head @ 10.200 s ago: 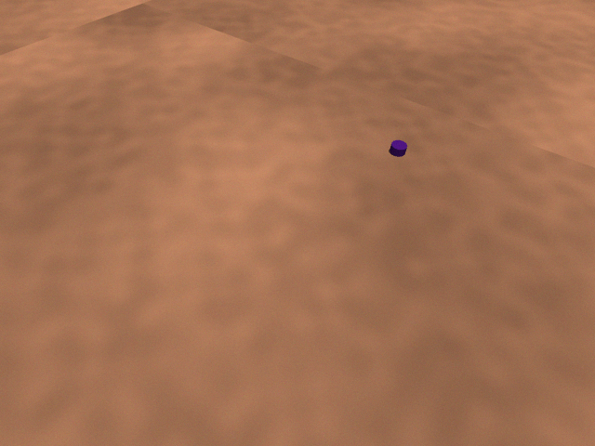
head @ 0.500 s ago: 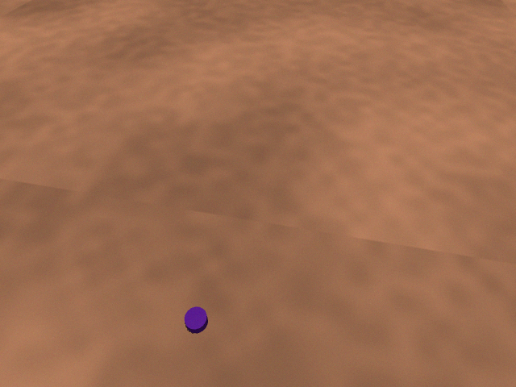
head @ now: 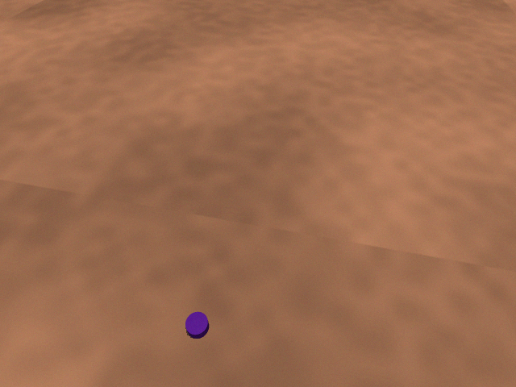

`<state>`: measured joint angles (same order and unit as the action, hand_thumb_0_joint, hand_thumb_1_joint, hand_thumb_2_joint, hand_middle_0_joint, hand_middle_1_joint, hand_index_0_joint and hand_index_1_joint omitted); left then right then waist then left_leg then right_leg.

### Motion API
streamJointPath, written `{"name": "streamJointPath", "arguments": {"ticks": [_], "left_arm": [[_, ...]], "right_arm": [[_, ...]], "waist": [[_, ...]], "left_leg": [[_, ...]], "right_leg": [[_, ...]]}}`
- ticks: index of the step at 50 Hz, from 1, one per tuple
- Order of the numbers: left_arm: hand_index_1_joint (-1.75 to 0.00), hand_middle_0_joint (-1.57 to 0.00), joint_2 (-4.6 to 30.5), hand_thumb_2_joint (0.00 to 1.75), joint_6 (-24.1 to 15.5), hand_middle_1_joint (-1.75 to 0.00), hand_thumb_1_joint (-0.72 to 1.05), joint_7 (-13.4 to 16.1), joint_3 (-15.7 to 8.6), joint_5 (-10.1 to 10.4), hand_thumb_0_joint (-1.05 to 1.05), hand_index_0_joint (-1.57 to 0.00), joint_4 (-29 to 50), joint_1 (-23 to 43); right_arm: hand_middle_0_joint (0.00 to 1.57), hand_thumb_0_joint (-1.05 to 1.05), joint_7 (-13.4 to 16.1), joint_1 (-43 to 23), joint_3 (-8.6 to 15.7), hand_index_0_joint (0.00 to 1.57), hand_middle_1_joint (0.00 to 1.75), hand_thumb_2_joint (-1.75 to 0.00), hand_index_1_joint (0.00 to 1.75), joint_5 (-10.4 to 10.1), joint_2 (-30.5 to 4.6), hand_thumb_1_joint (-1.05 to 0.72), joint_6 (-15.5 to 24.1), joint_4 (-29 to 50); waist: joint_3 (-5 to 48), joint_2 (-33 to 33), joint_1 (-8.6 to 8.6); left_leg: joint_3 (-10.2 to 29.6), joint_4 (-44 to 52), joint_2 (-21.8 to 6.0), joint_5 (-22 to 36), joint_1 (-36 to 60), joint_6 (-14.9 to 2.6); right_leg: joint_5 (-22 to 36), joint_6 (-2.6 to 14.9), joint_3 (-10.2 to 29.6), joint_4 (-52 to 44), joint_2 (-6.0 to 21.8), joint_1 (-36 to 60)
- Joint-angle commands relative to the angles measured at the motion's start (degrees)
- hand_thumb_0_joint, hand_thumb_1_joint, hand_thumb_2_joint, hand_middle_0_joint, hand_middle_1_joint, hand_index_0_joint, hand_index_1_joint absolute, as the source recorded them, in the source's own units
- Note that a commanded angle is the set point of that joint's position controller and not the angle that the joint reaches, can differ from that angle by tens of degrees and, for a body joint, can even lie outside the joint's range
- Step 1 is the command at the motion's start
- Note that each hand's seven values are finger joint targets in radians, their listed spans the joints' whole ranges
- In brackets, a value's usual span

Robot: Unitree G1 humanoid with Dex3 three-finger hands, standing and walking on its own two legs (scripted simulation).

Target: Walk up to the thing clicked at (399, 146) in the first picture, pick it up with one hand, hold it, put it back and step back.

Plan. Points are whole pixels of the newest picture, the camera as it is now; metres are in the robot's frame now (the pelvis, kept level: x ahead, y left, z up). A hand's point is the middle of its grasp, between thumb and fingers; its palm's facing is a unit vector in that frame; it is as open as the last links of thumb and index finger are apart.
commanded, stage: stand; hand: left
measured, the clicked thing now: (197, 325) +0.46 +0.22 -0.76
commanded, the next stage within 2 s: rise first in 1.90 s
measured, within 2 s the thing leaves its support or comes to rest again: neither
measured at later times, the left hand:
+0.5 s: hand out of the picture +0.07 +0.26 -0.16, palm faces -0.04 -0.94 -0.35, open 7.4 cm
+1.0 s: hand out of the picture +0.07 +0.26 -0.16, palm faces -0.04 -0.94 -0.35, open 7.4 cm
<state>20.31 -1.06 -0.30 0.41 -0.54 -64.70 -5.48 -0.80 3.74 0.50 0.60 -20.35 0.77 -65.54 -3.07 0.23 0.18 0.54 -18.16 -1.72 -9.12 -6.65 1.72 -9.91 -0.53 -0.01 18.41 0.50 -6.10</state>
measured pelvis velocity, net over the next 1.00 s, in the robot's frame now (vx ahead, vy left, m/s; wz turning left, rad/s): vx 0.00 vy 0.00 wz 0.00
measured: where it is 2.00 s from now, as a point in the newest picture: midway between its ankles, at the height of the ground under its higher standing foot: outside the picture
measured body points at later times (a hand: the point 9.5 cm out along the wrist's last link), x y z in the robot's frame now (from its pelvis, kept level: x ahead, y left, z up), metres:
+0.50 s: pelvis +0.00 +0.00 +0.00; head +0.01 +0.00 +0.45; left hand +0.08 +0.30 -0.13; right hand +0.07 -0.30 -0.13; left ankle +0.01 +0.14 -0.75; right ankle +0.00 -0.12 -0.75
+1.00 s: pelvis +0.00 +0.00 +0.00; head +0.01 +0.00 +0.45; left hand +0.07 +0.30 -0.13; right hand +0.08 -0.30 -0.13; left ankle +0.01 +0.14 -0.75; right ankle +0.00 -0.12 -0.75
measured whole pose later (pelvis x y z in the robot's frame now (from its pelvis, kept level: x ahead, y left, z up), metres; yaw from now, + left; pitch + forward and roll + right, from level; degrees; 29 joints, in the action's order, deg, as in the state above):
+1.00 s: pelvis +0.00 +0.00 +0.00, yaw +0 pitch -2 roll +0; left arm 20.3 -0.7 -0.3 0.5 -0.7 -64.3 -7.0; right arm -0.7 6.0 0.3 0.6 -20.5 0.5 -65.5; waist -2.9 0.2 0.2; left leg 0.6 -18.0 -1.3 -9.2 -6.8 1.5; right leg -10.3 -0.7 -0.1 18.8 0.9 -6.4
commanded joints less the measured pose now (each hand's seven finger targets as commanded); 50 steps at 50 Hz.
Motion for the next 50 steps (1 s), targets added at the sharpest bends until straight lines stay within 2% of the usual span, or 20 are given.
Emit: {"name": "streamJointPath", "arguments": {"ticks": [1,2,4,6,10,11,15,16,18,22,25,30,33,35,38,42,43,44,47,50], "left_arm": [[-0.3,-0.2,12.5,0.9,-1.1,-0.3,0.9,0.7,-2.5,0.2,0.0,-0.2,3.4,2.9],[-0.3,-0.2,12.3,0.9,-1.1,-0.3,0.9,0.7,-2.5,0.1,0.0,-0.2,3.3,3.0],[-0.3,-0.2,12.7,0.9,-1.2,-0.3,0.9,0.7,-2.5,0.1,0.0,-0.2,3.3,2.6],[-0.3,-0.2,12.6,0.9,-1.1,-0.3,0.9,0.7,-2.4,0.2,0.0,-0.2,3.1,2.5],[-0.3,-0.2,12.5,0.9,-1.0,-0.3,0.9,0.6,-2.5,0.2,0.0,-0.2,3.3,2.5],[-0.3,-0.2,12.5,0.9,-0.9,-0.3,0.9,0.6,-2.5,0.2,0.0,-0.2,3.1,1.9],[-0.3,-0.2,12.8,0.9,-1.1,-0.3,0.9,0.7,-2.5,0.2,0.0,-0.2,3.5,1.9],[-0.3,-0.2,12.2,0.9,-1.0,-0.3,0.9,0.6,-2.3,0.2,0.0,-0.2,3.3,1.7],[-0.3,-0.2,12.3,0.9,-0.9,-0.3,0.9,0.7,-2.3,0.1,0.0,-0.2,3.3,1.6],[-0.3,-0.2,12.5,0.9,-0.8,-0.3,0.9,0.7,-2.3,0.0,0.0,-0.2,3.1,1.2],[-0.3,-0.2,12.6,0.9,-1.0,-0.3,0.9,0.6,-2.3,0.1,0.0,-0.2,3.4,1.1],[-0.3,-0.2,12.7,0.9,-0.9,-0.3,0.9,0.6,-2.4,0.1,0.0,-0.2,3.4,1.2],[-0.3,-0.2,12.6,0.9,-0.9,-0.3,0.9,0.6,-2.4,0.1,0.0,-0.2,3.7,1.2],[-0.3,-0.2,12.4,0.9,-0.7,-0.3,0.9,0.7,-2.4,0.0,0.0,-0.2,3.6,1.0],[-0.3,-0.2,12.4,0.9,-0.8,-0.3,0.9,0.6,-2.4,0.1,0.0,-0.2,3.6,1.0],[-0.3,-0.2,12.6,0.9,-0.7,-0.3,0.9,0.6,-2.4,0.1,0.0,-0.2,3.4,0.9],[-0.3,-0.2,12.6,0.9,-0.6,-0.3,0.9,0.6,-2.5,0.1,0.0,-0.2,3.5,1.1],[-0.3,-0.2,12.7,0.9,-0.7,-0.3,0.9,0.6,-2.4,0.0,0.0,-0.2,3.6,0.6],[-0.3,-0.2,12.7,0.9,-0.8,-0.3,0.9,0.6,-2.5,0.0,0.0,-0.2,3.7,0.8],[-0.3,-0.2,12.7,0.9,-0.7,-0.3,0.9,0.6,-2.5,0.2,0.0,-0.2,3.7,1.3]], "right_arm": [[0.2,0.0,0.9,-2.3,2.0,0.2,0.3,-0.9,0.3,-0.3,-11.8,-0.9,0.9,3.2],[0.2,0.0,0.9,-2.2,2.0,0.2,0.3,-0.9,0.3,-0.2,-11.9,-0.9,0.8,3.2],[0.2,0.0,0.8,-2.2,2.0,0.2,0.3,-0.9,0.3,-0.2,-11.8,-0.9,0.7,3.3],[0.2,0.0,0.8,-2.1,1.9,0.2,0.3,-0.9,0.3,-0.2,-11.8,-0.9,0.7,3.1],[0.2,0.0,0.9,-1.5,1.8,0.2,0.3,-0.9,0.3,-0.2,-12.0,-0.9,0.9,3.0],[0.2,0.0,0.9,-1.8,1.8,0.2,0.3,-0.9,0.3,-0.2,-12.0,-0.9,0.9,2.9],[0.2,0.0,0.9,-1.2,1.9,0.2,0.3,-0.9,0.3,-0.1,-11.8,-0.9,0.9,2.9],[0.2,0.0,0.9,-1.3,1.8,0.2,0.3,-0.9,0.3,-0.2,-12.1,-0.9,0.9,2.8],[0.2,0.0,1.0,-1.6,1.9,0.2,0.3,-0.9,0.3,-0.1,-12.3,-0.9,0.8,2.9],[0.2,0.0,0.8,-0.5,1.8,0.2,0.3,-0.9,0.3,-0.2,-11.8,-0.9,0.6,2.8],[0.2,0.0,0.8,-0.9,1.9,0.2,0.3,-0.9,0.3,-0.1,-12.3,-0.9,0.9,3.1],[0.2,0.0,0.9,-0.2,1.8,0.2,0.3,-0.9,0.3,-0.1,-12.2,-0.9,0.9,3.0],[0.2,0.0,0.9,-0.4,1.8,0.2,0.3,-0.9,0.3,-0.1,-12.0,-0.9,1.0,3.2],[0.2,0.0,1.0,-0.7,1.8,0.2,0.3,-0.9,0.3,-0.1,-12.1,-0.9,0.9,3.2],[0.2,0.0,1.0,-0.2,1.8,0.2,0.3,-0.9,0.3,-0.1,-12.3,-0.9,0.8,3.2],[0.2,0.0,0.9,0.6,1.7,0.2,0.3,-0.9,0.3,-0.1,-12.1,-0.9,0.7,2.9],[0.2,0.0,0.9,-0.1,1.8,0.2,0.3,-0.9,0.3,-0.1,-12.3,-0.9,0.7,3.3],[0.2,0.0,0.9,-0.4,1.9,0.2,0.3,-0.9,0.3,0.0,-12.4,-0.9,0.8,3.4],[0.2,0.0,1.0,-0.2,1.9,0.2,0.3,-0.9,0.3,-0.1,-12.2,-0.9,0.9,3.5],[0.2,0.0,1.0,0.5,1.7,0.2,0.3,-0.9,0.3,-0.1,-11.9,-0.9,0.9,3.4]], "waist": [[4.9,-1.0,0.15],[4.6,-0.5,0.31],[5.5,-1.2,0.33],[4.2,-0.7,0.13],[5.2,0.5,0.16],[4.7,0.6,-0.08],[5.9,-0.5,0.04],[4.7,0.1,-0.09],[5.0,0.1,-0.19],[2.9,-1.3,-0.01],[5.1,0.2,-0.18],[4.2,-0.1,-0.04],[5.6,-0.3,-0.17],[4.1,0.1,-0.32],[4.2,-0.1,-0.19],[2.4,-0.3,0.06],[2.4,-0.1,-0.11],[4.2,0.0,-0.2],[5.3,-0.3,-0.12],[4.0,-0.5,0.07]], "left_leg": [[4.5,2.2,-5.9,7.3,1.8,-1.99],[4.3,2.5,-5.7,5.2,1.5,-2.09],[4.3,2.1,-5.7,6.0,2.1,-2.19],[4.5,2.6,-5.5,3.8,1.1,-2.15],[4.6,2.6,-5.9,5.7,1.6,-2.24],[4.6,2.8,-5.8,4.7,1.5,-2.24],[4.3,2.2,-5.8,7.8,2.2,-2.22],[4.4,2.5,-5.7,5.5,0.9,-2.23],[4.5,2.4,-5.7,5.3,1.5,-2.31],[4.7,3.0,-5.3,1.8,-0.4,-2.36],[4.7,2.5,-5.7,5.3,1.4,-2.61],[4.8,2.9,-5.7,4.7,1.0,-2.52],[4.7,2.4,-5.9,7.4,2.1,-2.51],[4.9,3.0,-5.8,5.7,1.2,-2.35],[4.5,2.7,-5.6,5.9,1.1,-2.48],[4.7,3.6,-5.3,1.2,-0.2,-2.32],[4.8,3.5,-5.3,1.2,-0.3,-2.4],[4.7,2.9,-5.6,3.7,1.6,-2.54],[4.7,2.3,-5.7,5.8,1.6,-2.75],[4.7,2.7,-5.5,5.5,1.0,-2.39]], "right_leg": [[8.0,1.11,5.0,-3.1,6.9,0.1],[5.7,0.93,5.0,-3.4,6.7,-0.6],[6.2,1.05,5.1,-3.7,7.0,-0.4],[3.3,1.05,5.1,-4.0,6.8,-1.0],[5.4,1.25,5.1,-3.2,6.8,-0.3],[4.2,1.23,5.0,-3.4,6.7,-1.0],[7.2,1.42,5.0,-2.9,6.9,-0.1],[5.3,1.16,5.1,-3.5,6.8,-0.4],[4.9,1.31,5.0,-3.3,6.8,-0.8],[0.3,1.26,5.1,-4.2,6.7,-1.6],[4.3,1.46,5.0,-3.2,6.9,-0.4],[4.0,1.38,5.1,-3.2,6.9,-0.9],[6.6,1.46,4.8,-2.6,7.0,-0.1],[4.0,1.42,4.4,-2.7,6.5,-0.9],[5.0,1.35,4.9,-3.2,6.8,-0.6],[0.5,1.47,5.2,-3.7,6.6,-1.8],[0.2,1.51,5.0,-3.6,6.6,-1.7],[2.8,1.65,5.3,-3.3,6.9,-1.5],[5.7,1.63,5.0,-2.6,7.1,-0.1],[4.4,1.58,5.0,-2.8,6.7,-0.7]]}}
